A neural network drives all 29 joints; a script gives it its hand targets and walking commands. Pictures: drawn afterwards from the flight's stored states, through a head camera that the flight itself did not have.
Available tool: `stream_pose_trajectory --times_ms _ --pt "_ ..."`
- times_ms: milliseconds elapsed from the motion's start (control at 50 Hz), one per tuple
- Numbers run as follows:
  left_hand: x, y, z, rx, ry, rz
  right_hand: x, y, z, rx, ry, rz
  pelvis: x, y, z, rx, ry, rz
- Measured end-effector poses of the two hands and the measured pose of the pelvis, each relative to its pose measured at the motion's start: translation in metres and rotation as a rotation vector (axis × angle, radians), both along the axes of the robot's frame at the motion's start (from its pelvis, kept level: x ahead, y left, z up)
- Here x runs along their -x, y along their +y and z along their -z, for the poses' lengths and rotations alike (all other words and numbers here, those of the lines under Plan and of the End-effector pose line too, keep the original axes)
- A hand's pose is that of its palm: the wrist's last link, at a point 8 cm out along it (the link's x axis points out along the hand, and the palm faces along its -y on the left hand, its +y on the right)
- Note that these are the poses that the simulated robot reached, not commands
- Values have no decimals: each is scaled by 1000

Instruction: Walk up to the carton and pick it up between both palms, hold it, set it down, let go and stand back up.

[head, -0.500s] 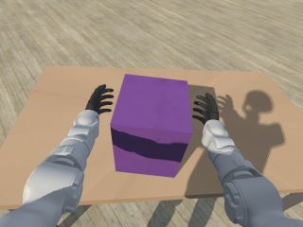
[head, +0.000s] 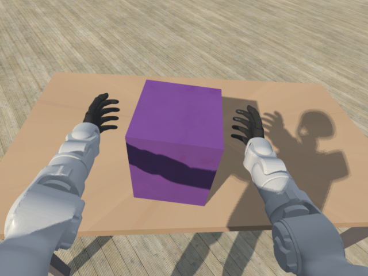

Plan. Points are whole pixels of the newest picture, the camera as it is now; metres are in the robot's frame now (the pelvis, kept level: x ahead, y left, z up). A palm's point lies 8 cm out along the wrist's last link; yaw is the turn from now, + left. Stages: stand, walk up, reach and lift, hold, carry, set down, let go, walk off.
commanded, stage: set down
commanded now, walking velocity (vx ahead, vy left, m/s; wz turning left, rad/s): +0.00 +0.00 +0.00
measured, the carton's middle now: (176, 144) +0.47 -0.03 +0.01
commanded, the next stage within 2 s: none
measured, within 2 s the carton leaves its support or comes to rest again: neither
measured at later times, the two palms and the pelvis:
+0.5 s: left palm (88, 116) +0.48 +0.17 +0.12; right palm (250, 134) +0.41 -0.20 +0.10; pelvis +0.03 +0.01 +0.02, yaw -1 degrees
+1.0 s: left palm (85, 139) +0.42 +0.18 +0.10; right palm (263, 160) +0.35 -0.22 +0.08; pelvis +0.04 +0.01 +0.03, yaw -2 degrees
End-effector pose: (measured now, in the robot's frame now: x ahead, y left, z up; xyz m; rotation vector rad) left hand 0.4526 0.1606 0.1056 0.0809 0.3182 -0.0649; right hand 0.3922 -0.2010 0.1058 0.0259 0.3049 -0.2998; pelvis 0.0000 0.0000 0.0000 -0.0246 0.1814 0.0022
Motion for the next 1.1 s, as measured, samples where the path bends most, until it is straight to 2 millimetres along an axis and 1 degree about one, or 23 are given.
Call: stream_pose_trajectory --times_ms 60,180,240,320,440,500,560,660,740,860,920,1020,1060,1100 --pt "-2 -2 -2 10 -20 4 -2 3 0 -1 5 -2 -3 -2 -2 -2 2 1" --pt "-8 5 1 10 9 -7 -3 2 8 -10 45 31 -9 -2 -5 2 -10 5" --pt "-11 8 -1 14 -10 0 -5 3 8 -23 17 35 -14 0 -8 2 -1 11" --pt "-16 11 -1 26 3 -3 -10 3 8 -25 22 39 -19 5 -10 4 4 12" --pt "-23 12 -4 11 0 21 -19 2 5 4 18 32 -29 12 -13 9 6 16" --pt "-23 12 -10 19 -37 34 -19 1 2 15 -17 21 -34 15 -16 12 -1 22" --pt "-23 16 -8 16 -16 33 -18 -3 4 25 -4 18 -35 16 -17 11 -16 26" --pt "-15 21 -12 23 -51 36 -9 -9 3 5 -48 21 -37 17 -22 11 -38 28" --pt "-11 26 -3 18 6 31 0 -17 12 -1 -2 25 -36 16 -23 7 -54 23" --pt "-2 22 2 28 -20 40 16 -22 14 2 -32 32 -40 13 -24 4 -58 30" --pt "10 18 2 39 -53 54 26 -18 13 -11 -68 22 -42 11 -26 4 -82 36" --pt "34 15 12 62 -24 55 47 -14 25 -32 -36 38 -44 7 -28 1 -133 27" --pt "40 16 16 65 -12 39 53 -13 28 -38 -26 45 -43 6 -27 -2 -145 28" --pt "42 19 20 66 6 20 53 -13 29 -47 -15 55 -41 6 -26 -3 -151 25"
